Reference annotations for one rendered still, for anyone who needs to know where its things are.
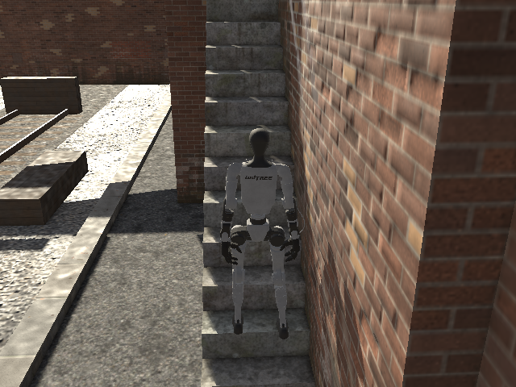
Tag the robot right upper arm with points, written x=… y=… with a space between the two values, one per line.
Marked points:
x=286 y=185

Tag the robot head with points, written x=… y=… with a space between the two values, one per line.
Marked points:
x=259 y=139

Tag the robot left forearm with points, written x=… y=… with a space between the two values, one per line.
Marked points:
x=227 y=215

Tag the robot left hand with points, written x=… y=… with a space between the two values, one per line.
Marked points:
x=228 y=257

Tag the humanoid robot torso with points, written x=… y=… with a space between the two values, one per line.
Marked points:
x=258 y=194

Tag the robot right hand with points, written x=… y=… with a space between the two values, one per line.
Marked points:
x=294 y=249

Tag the robot right forearm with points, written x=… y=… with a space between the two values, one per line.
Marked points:
x=292 y=220

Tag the robot left upper arm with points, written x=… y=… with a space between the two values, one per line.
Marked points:
x=231 y=185

